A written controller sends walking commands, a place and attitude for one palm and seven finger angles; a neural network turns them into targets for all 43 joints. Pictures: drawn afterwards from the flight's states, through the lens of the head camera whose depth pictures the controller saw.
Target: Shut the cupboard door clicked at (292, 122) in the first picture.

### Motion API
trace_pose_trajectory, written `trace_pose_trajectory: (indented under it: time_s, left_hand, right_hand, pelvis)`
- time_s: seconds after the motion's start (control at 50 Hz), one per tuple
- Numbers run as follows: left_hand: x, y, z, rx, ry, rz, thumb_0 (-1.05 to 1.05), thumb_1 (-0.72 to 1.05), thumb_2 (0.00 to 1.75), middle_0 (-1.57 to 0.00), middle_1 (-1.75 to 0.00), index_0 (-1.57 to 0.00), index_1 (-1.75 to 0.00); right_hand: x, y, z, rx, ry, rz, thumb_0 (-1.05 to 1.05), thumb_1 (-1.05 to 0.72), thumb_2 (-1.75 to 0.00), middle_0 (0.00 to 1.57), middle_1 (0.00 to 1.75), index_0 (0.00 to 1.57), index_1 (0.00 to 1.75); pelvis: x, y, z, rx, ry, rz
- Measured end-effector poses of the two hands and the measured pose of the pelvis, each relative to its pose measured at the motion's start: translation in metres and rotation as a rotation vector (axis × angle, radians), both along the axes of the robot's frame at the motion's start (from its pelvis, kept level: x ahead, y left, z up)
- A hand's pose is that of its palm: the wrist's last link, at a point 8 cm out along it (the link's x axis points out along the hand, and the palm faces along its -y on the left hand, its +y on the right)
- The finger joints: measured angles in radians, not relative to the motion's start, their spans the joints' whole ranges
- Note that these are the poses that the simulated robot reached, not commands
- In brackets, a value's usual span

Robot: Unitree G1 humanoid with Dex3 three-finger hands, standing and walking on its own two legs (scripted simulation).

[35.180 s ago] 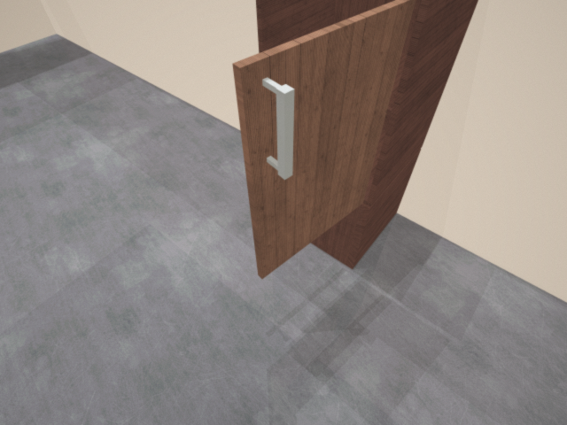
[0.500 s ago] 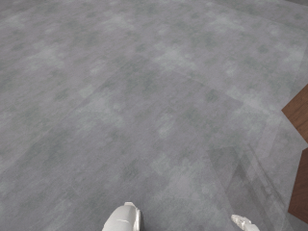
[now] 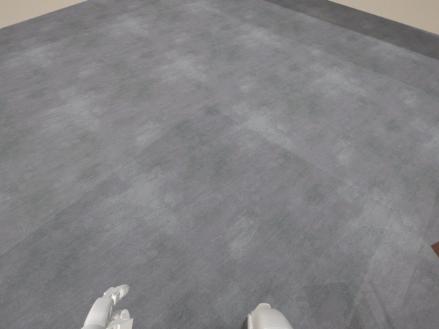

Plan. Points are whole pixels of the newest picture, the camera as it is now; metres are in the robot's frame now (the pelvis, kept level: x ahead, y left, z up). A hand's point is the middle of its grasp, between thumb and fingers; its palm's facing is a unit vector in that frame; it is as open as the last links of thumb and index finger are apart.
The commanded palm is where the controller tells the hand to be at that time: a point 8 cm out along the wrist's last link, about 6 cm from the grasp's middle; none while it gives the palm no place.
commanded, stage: turn to face it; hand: left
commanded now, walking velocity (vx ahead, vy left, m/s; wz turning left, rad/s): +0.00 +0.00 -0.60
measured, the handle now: out of the picture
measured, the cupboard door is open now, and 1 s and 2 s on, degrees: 49 49 49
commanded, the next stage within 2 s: none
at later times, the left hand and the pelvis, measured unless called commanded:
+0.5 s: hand (131, 308) +0.19 +0.19 -0.18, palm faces -0.10 -0.97 -0.20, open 7.3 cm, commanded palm none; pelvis +0.12 +0.00 -0.01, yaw -11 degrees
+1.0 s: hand (178, 226) +0.38 +0.10 -0.16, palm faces -0.50 -0.83 -0.26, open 7.4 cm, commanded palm none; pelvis +0.16 -0.01 -0.02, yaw -31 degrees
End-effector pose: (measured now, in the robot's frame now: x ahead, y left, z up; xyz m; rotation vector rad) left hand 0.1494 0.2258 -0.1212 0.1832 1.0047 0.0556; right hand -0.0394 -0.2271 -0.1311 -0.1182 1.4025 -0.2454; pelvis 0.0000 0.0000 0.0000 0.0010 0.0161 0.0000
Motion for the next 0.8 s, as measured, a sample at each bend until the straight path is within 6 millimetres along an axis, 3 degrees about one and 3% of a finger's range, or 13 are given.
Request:
trace_pose_trajectory:
  time_s: [0.06,0.1,0.22,0.38,0.5,0.56,0.64,0.72,0.8]
  left_hand:
    - [0.033,-0.017,-0.006,0.016,-0.005,-0.019,0.0,0.91,0.9,-0.2,-0.3,-0.2,-0.29]
    - [0.045,-0.028,-0.012,0.026,0.004,-0.022,0.0,0.91,0.9,-0.2,-0.3,-0.2,-0.29]
    - [0.027,-0.044,-0.016,0.028,0.171,0.004,0.0,0.91,0.9,-0.2,-0.3,-0.2,-0.29]
    - [0.022,-0.016,-0.016,0.068,0.29,0.021,-0.01,0.94,0.9,-0.2,-0.3,-0.2,-0.3]
    - [0.043,0.01,-0.03,0.045,0.305,-0.006,0.0,0.92,0.9,-0.2,-0.3,-0.2,-0.3]
    - [0.065,0.02,-0.036,0.034,0.299,-0.038,0.0,0.91,0.9,-0.2,-0.3,-0.2,-0.3]
    - [0.1,0.025,-0.029,0.031,0.273,-0.108,0.0,0.91,0.9,-0.2,-0.3,-0.2,-0.29]
    - [0.136,0.023,-0.022,0.039,0.24,-0.175,0.0,0.91,0.9,-0.2,-0.3,-0.2,-0.29]
    - [0.17,0.01,-0.018,0.056,0.214,-0.255,0.0,0.91,0.9,-0.19,-0.3,-0.19,-0.29]
  right_hand:
    - [0.006,-0.009,-0.014,0.015,0.067,-0.032,0.0,-0.9,-0.9,0.2,0.3,0.2,0.3]
    - [0.016,-0.015,-0.025,0.029,0.103,-0.05,0.0,-0.9,-0.9,0.2,0.3,0.2,0.3]
    - [0.079,-0.03,-0.017,0.027,0.043,-0.058,0.0,-0.91,-0.9,0.2,0.3,0.2,0.3]
    - [0.167,-0.034,-0.008,0.001,-0.122,-0.036,0.0,-0.91,-0.9,0.2,0.29,0.2,0.3]
    - [0.209,-0.022,0.002,-0.062,-0.231,-0.053,0.0,-0.91,-0.9,0.2,0.3,0.2,0.3]
    - [0.214,-0.014,0.01,-0.096,-0.256,-0.063,0.0,-0.91,-0.9,0.2,0.3,0.2,0.3]
    - [0.205,-0.006,0.023,-0.122,-0.244,-0.099,0.0,-0.91,-0.9,0.2,0.3,0.2,0.3]
    - [0.19,-0.004,0.028,-0.133,-0.219,-0.158,0.0,-0.9,-0.9,0.2,0.3,0.2,0.3]
    - [0.165,-0.004,0.025,-0.133,-0.185,-0.243,0.0,-0.9,-0.9,0.2,0.3,0.2,0.3]
  pelvis:
    - [0.034,-0.013,-0.01,0.008,-0.01,-0.01]
    - [0.052,-0.021,-0.017,-0.003,-0.015,-0.028]
    - [0.079,-0.032,-0.004,0.007,-0.022,-0.066]
    - [0.102,-0.024,0.0,-0.003,0.008,-0.129]
    - [0.121,0.002,-0.007,-0.025,0.018,-0.195]
    - [0.128,0.012,-0.008,-0.023,0.008,-0.237]
    - [0.138,0.019,0.0,-0.042,0.005,-0.294]
    - [0.146,0.022,0.005,-0.053,0.011,-0.347]
    - [0.151,0.019,0.005,-0.054,0.012,-0.403]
